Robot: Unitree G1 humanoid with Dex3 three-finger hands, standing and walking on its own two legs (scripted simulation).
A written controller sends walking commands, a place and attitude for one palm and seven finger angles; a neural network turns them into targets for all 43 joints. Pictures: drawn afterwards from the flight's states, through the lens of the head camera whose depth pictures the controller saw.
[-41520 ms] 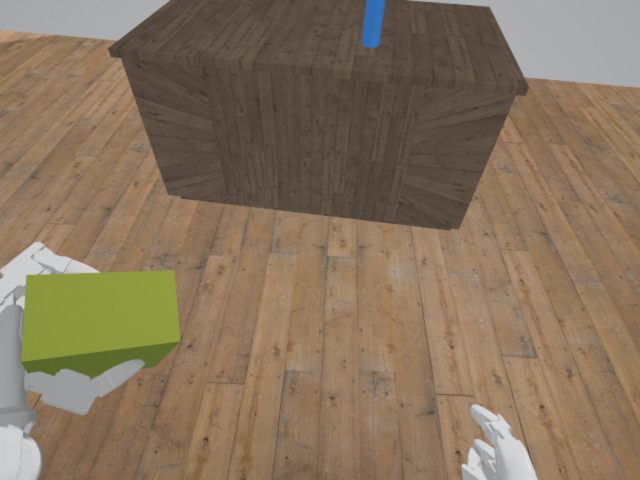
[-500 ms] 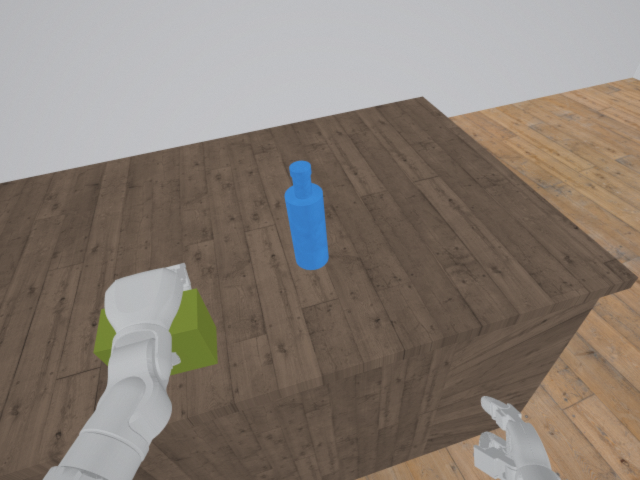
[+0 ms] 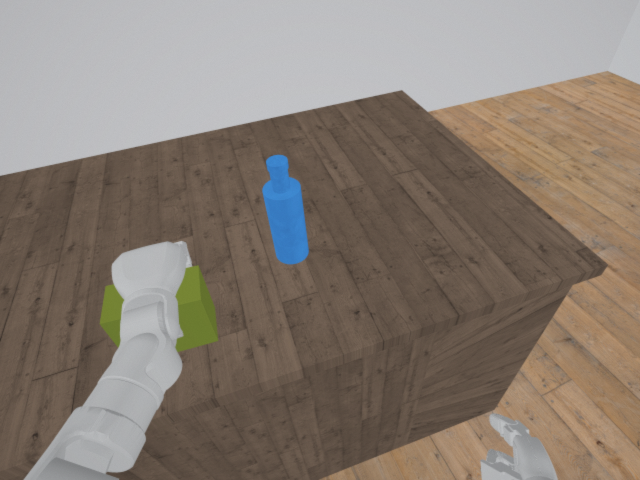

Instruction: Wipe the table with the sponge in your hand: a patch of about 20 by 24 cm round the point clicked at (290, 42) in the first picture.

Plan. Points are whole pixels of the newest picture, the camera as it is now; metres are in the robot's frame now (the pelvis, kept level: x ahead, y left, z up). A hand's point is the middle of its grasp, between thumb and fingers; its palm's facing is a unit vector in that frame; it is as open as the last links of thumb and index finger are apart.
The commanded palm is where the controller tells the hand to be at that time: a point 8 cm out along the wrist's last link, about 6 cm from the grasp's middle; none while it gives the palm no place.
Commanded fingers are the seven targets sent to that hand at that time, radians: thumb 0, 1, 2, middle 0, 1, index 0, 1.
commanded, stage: wipe forward along the third lane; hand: left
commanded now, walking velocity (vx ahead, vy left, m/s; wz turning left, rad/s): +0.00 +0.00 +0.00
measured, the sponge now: (168, 321) +0.32 +0.28 +0.01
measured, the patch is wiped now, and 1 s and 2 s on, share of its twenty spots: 0.90 0.90 1.00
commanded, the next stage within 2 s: wipe back along the third lane in 1.32 s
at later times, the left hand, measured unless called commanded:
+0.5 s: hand (169, 268) +0.38 +0.28 +0.06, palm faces -0.08 +0.01 -1.00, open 10.2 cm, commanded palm +0.36 +0.27 +0.08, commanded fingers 0.00 0.10 1.30 -1.20 -1.60 -1.20 -1.60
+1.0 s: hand (168, 243) +0.43 +0.30 +0.06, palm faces -0.08 +0.02 -1.00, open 10.3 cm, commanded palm +0.41 +0.29 +0.07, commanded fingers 0.00 0.10 1.30 -1.20 -1.60 -1.20 -1.60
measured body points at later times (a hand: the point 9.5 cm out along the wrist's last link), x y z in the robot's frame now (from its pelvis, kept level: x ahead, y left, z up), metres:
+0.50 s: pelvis -0.01 -0.01 -0.01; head +0.01 -0.03 +0.44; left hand +0.38 +0.28 +0.11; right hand +0.11 -0.27 -0.14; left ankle +0.05 +0.12 -0.72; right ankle -0.02 -0.09 -0.72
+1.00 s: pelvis +0.00 +0.02 -0.01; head +0.03 +0.01 +0.44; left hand +0.43 +0.30 +0.11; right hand +0.08 -0.25 -0.14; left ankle +0.05 +0.12 -0.72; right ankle -0.02 -0.09 -0.72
